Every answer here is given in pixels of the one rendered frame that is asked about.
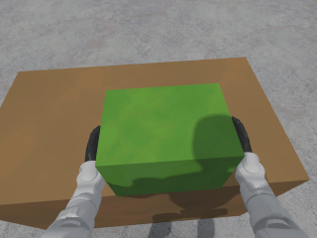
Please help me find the robot right upper arm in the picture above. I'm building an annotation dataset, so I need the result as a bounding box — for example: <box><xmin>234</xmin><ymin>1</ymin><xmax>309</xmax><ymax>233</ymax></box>
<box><xmin>255</xmin><ymin>228</ymin><xmax>309</xmax><ymax>238</ymax></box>

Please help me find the pedestal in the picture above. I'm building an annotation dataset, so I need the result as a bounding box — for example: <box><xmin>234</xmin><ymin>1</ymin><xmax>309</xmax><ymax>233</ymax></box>
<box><xmin>0</xmin><ymin>57</ymin><xmax>310</xmax><ymax>230</ymax></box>

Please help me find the left robot hand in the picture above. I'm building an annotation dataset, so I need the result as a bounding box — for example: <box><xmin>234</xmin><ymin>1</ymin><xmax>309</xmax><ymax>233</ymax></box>
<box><xmin>84</xmin><ymin>125</ymin><xmax>101</xmax><ymax>162</ymax></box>

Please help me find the right robot forearm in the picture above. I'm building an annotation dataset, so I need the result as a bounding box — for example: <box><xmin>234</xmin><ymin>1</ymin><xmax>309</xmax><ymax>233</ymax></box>
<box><xmin>235</xmin><ymin>152</ymin><xmax>309</xmax><ymax>238</ymax></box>

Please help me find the left robot forearm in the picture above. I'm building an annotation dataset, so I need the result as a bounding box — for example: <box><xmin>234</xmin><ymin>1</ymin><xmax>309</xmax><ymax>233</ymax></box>
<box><xmin>40</xmin><ymin>161</ymin><xmax>105</xmax><ymax>238</ymax></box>

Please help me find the right robot hand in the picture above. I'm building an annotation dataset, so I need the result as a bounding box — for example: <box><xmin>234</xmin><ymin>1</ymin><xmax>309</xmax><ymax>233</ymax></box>
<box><xmin>231</xmin><ymin>116</ymin><xmax>253</xmax><ymax>153</ymax></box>

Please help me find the robot left upper arm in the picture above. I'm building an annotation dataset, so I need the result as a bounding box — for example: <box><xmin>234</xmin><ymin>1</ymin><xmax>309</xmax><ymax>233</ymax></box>
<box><xmin>42</xmin><ymin>227</ymin><xmax>92</xmax><ymax>238</ymax></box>

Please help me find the carton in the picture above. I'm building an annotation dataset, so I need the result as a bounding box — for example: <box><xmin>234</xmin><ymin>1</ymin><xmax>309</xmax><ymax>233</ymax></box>
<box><xmin>95</xmin><ymin>82</ymin><xmax>245</xmax><ymax>196</ymax></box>

